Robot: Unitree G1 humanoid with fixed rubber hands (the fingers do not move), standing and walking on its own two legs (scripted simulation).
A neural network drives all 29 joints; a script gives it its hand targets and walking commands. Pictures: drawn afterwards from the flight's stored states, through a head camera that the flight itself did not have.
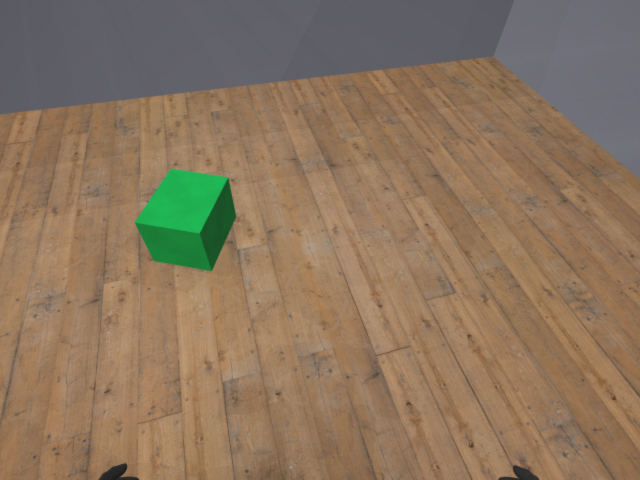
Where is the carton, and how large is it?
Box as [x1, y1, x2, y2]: [135, 169, 235, 270]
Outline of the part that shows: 170,169 135,221 135,223 154,260 211,270 235,217 228,178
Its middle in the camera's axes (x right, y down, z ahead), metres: -0.50 -0.07 +1.49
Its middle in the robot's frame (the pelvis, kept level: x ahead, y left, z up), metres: +1.06 +0.51 -0.64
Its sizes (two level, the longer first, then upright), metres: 0.288 0.233 0.221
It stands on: the floor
